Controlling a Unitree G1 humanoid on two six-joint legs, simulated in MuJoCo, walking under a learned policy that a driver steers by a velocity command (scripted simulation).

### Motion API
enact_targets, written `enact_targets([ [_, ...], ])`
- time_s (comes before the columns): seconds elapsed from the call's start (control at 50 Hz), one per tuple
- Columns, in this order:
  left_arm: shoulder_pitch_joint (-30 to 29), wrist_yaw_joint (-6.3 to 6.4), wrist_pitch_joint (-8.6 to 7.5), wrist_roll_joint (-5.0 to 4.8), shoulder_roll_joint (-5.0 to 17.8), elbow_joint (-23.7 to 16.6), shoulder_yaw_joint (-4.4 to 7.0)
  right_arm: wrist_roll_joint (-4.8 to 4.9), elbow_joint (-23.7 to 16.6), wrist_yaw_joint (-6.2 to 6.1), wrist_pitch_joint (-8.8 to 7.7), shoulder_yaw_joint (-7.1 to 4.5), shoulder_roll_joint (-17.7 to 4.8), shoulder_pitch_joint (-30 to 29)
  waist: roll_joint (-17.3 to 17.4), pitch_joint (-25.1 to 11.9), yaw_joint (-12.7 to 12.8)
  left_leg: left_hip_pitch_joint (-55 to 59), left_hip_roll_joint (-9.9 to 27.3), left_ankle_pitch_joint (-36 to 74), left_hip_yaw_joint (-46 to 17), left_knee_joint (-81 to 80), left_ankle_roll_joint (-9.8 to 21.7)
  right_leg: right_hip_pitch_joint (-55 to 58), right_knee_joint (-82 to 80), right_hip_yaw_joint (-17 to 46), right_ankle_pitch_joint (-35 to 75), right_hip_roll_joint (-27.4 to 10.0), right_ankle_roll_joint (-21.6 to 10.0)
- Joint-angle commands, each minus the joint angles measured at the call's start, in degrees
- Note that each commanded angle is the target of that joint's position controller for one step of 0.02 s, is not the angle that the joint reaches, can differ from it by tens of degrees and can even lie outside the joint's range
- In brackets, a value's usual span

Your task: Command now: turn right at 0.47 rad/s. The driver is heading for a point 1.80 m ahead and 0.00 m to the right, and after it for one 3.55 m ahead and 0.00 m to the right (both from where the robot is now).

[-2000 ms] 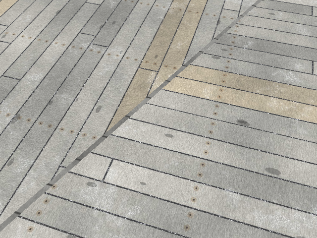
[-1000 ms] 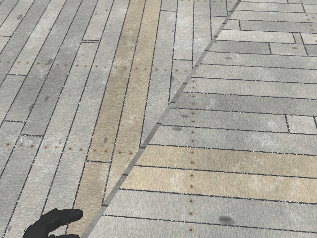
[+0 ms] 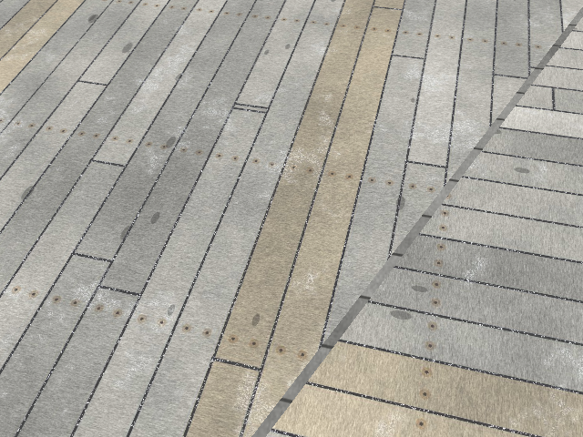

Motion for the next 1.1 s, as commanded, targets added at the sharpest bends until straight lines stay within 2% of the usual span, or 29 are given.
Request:
enact_targets([
  [0.02, -2.82, 0.73, 0.22, -0.66, 10.39, -4.07, 2.85, 0.75, -4.17, 0.43, -1.78, 0.06, -1.58, -3.31, -8.75, -7.51, -0.39, -2.50, 0.48, 2.33, -1.60, -8.17, -1.06, 11.84, -5.49, 14.86, 27.40, -11.40, -10.99],
  [0.08, -4.13, 0.65, 1.20, -0.84, 11.18, -5.07, 3.21, 1.54, -3.07, 1.43, -2.00, -0.24, -3.23, 0.02, -10.86, -8.84, -1.20, 5.86, -0.57, 5.78, -1.14, -18.35, -0.86, 9.77, -5.43, 17.79, 26.72, -11.04, -11.14],
  [0.12, -6.29, 0.78, 1.68, -1.50, 10.06, -5.93, 2.75, 1.32, -1.06, 1.95, -2.07, -0.77, -4.38, 5.00, -10.02, -8.54, -4.02, 14.54, -0.08, 16.73, 0.15, -31.85, 0.54, 6.23, -3.40, 17.13, 18.42, -8.22, -8.11],
  [0.14, -4.18, 0.95, 1.81, -0.89, 7.70, -5.80, 2.05, 0.62, -0.65, 1.84, -1.92, -1.41, -6.80, 6.38, -5.77, -9.79, -3.10, 22.04, 6.06, 20.67, -4.43, -33.61, 2.64, 0.43, 1.37, 14.45, 8.49, -5.29, -5.16],
  [0.16, -0.87, 0.57, 1.52, 0.62, 3.17, -5.80, 0.84, -0.63, -1.68, 1.16, -1.32, -2.03, -11.02, 5.46, 10.39, -10.18, -0.10, 27.73, 19.05, 37.31, -17.55, -32.40, 8.55, -9.95, 14.57, 6.62, -14.11, 3.23, -1.25],
  [0.18, -1.78, 0.66, 0.73, 0.23, 6.76, -6.84, 1.98, -2.77, -2.36, 1.81, -1.57, -1.90, -11.42, 5.02, 14.95, -8.92, -1.59, 22.22, 26.49, 39.05, -27.45, -34.50, 17.62, -15.91, 25.21, 5.69, -25.15, 5.41, 0.95],
  [0.2, -1.88, 0.71, 0.59, -0.20, 11.06, -5.41, 3.29, -2.65, -3.19, 2.08, -2.27, -1.10, -8.87, 2.70, 8.17, -6.78, -1.19, 19.73, 24.66, 35.23, -24.73, -35.40, 18.89, -15.61, 33.90, 7.97, -22.37, 3.57, 1.48],
  [0.22, -1.36, 0.81, 0.95, -0.43, 11.56, -4.31, 3.81, -1.70, -3.28, 2.15, -2.71, -0.54, -6.97, -0.24, 5.67, -4.90, 0.25, 18.43, 20.92, 32.48, -19.31, -34.77, 16.31, -16.36, 36.71, 7.87, -18.38, 3.50, 1.95],
  [0.24, -0.57, 1.19, 1.60, -0.28, 10.34, -3.04, 3.71, -0.74, -3.47, 2.15, -2.96, -0.03, -5.73, -1.62, 5.04, -4.08, 0.52, 18.06, 18.19, 29.93, -15.58, -34.61, 14.35, -16.24, 37.35, 7.77, -15.56, 3.20, 2.79],
  [0.26, -0.83, 1.30, 1.89, 0.11, 9.04, -3.02, 3.36, -0.14, -2.89, 2.02, -3.07, 0.44, -4.90, -1.76, 5.68, -3.41, 0.23, 17.60, 17.29, 31.05, -14.01, -34.55, 14.20, -15.72, 37.45, 8.11, -12.65, 3.07, 3.72],
  [0.3, -2.33, 0.99, 1.73, -0.08, 6.39, -3.57, 2.45, -0.26, -1.18, 1.66, -3.00, 1.10, -3.92, -0.11, 6.91, -3.60, -0.30, 17.63, 14.97, 32.29, -10.05, -34.68, 14.27, -12.59, 31.50, 5.95, -9.67, 2.59, 4.92],
  [0.34, -4.76, 0.65, 1.40, 0.04, 4.33, -4.31, 1.28, -0.33, 0.06, 1.23, -2.76, 1.22, -4.54, 0.84, 7.79, -4.67, -1.56, 19.43, 14.30, 32.08, -8.32, -34.22, 14.10, -8.80, 21.10, 2.66, -9.05, 0.19, 5.71],
  [0.36, -6.03, 0.38, 1.22, 0.21, 3.45, -4.67, 0.68, -0.27, 0.50, 1.13, -2.50, 1.05, -5.61, 1.18, 8.36, -4.96, -2.44, 18.89, 14.13, 31.97, -7.84, -33.97, 13.98, -5.62, 16.20, 0.65, -9.72, -0.69, 5.78],
  [0.4, -7.03, -0.04, 0.96, -0.09, 4.35, -4.83, 0.56, -0.07, 1.61, 1.22, -1.93, 0.56, -7.98, 3.32, 9.13, -4.97, -3.86, 18.64, 14.73, 32.43, -8.84, -33.02, 14.36, -1.64, 8.90, -2.07, -9.16, -0.17, 5.43],
  [0.44, -3.88, -0.37, 0.89, -0.09, 4.91, -3.14, 0.78, 0.68, 2.25, 1.43, -1.67, 0.90, -7.75, 2.95, 8.27, -4.67, -1.84, 17.08, 13.99, 32.22, -8.48, -31.11, 13.00, 4.67, -3.91, -3.73, 1.00, 0.60, 3.65],
  [0.46, -3.42, -0.45, 0.95, 0.37, 5.87, -2.76, 0.91, 1.01, 3.23, 1.60, -1.88, 1.22, -6.92, 4.90, 6.93, -4.25, -1.55, 15.47, 13.05, 31.21, -8.07, -30.52, 10.76, 8.50, -9.91, -2.54, 7.23, 0.13, 2.05],
  [0.48, -2.89, -0.14, 1.04, 0.85, 8.52, -3.01, 1.26, 0.30, 3.54, 1.92, -2.53, 1.73, -5.86, 6.31, 3.26, -6.12, -2.27, 12.10, 11.66, 27.68, -6.77, -28.89, 7.41, 14.58, -8.97, 2.51, 17.00, -4.16, 0.06],
  [0.5, -2.92, 0.26, 1.39, 0.94, 12.20, -2.94, 1.91, -1.10, 3.29, 2.61, -3.33, 2.02, -4.67, 8.25, -5.92, -7.93, -5.37, 9.38, 7.12, 19.76, -2.22, -26.25, 4.52, 17.19, -4.65, 6.45, 26.73, -8.90, -3.56],
  [0.52, -5.39, -0.46, 1.20, 0.80, 7.77, -2.18, 0.90, -1.24, 3.57, 2.43, -3.28, 2.54, -2.62, 6.96, -9.41, -8.71, -5.25, 15.11, 5.30, 13.88, 0.37, -28.40, 1.93, 9.64, -5.58, 7.07, 15.22, -9.60, -6.65],
  [0.54, -6.94, -1.17, 0.86, 1.07, 5.25, -2.89, 0.28, -1.11, 4.10, 2.21, -3.01, 2.12, -5.04, 4.08, -5.94, -5.75, -3.63, 16.18, 4.88, 14.56, 0.69, -27.64, 1.06, 6.58, -7.03, 5.94, 7.96, -6.85, -5.40],
  [0.56, -6.55, -1.24, 0.52, 1.57, 4.76, -1.93, 0.07, -0.80, 4.42, 1.97, -2.67, 2.02, -4.91, 2.89, -5.00, -4.77, -3.22, 16.27, 4.77, 15.42, 0.92, -27.46, 1.21, 5.50, -7.30, 4.88, 5.64, -5.49, -3.74],
  [0.58, -6.33, -1.35, 0.02, 1.42, 5.54, -1.41, 0.10, -0.56, 5.02, 1.61, -2.05, 2.03, -4.62, 3.18, -5.36, -2.96, -3.24, 16.22, 4.82, 16.35, 0.65, -27.41, 1.26, 4.20, -7.34, 4.14, 5.87, -4.55, -2.74],
  [0.62, -5.92, -1.25, -0.79, 1.09, 5.55, -0.20, -0.10, -0.65, 6.03, 1.17, -1.45, 1.99, -4.76, 4.39, -5.14, -1.74, -3.68, 16.41, 5.12, 17.23, 0.40, -27.87, 1.15, 3.14, -7.28, 3.84, 6.12, -4.17, -2.06],
  [0.82, -5.68, -0.93, -1.12, 0.94, 4.61, 3.84, -1.02, -0.37, 11.15, 0.70, -1.33, 2.02, -4.89, 5.80, -1.69, -1.25, -3.37, 16.88, 5.35, 18.03, 0.58, -28.47, 0.56, 3.40, -7.10, 2.63, 5.81, -2.71, -2.24],
  [1.1, -3.95, -0.71, -0.88, 0.75, 3.82, 8.28, -1.78, -0.15, 15.45, 0.18, -1.28, 2.68, -4.35, 8.13, -0.94, -1.32, -3.15, 16.48, 5.33, 18.64, 0.84, -28.31, 0.79, 3.65, -6.54, 0.50, 6.95, -1.03, -1.85],
])
Next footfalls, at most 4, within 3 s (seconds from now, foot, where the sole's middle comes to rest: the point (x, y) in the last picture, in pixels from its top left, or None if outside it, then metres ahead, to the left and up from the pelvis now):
0.14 left None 0.05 0.13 -0.78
0.48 right None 0.00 -0.13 -0.78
2.04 right None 0.39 -0.18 -0.78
2.56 left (317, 344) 0.68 0.03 -0.78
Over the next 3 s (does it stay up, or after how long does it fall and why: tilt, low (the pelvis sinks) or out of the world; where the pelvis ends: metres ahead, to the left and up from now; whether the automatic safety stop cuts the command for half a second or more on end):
stays up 0.60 -0.08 -0.01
